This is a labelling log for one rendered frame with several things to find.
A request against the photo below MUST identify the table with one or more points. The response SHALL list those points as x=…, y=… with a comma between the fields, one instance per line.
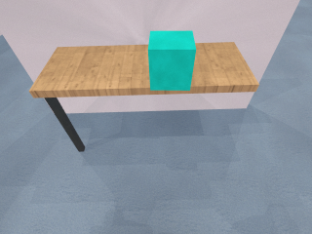
x=123, y=70

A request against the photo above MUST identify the carton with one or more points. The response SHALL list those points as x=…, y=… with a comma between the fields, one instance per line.
x=171, y=57

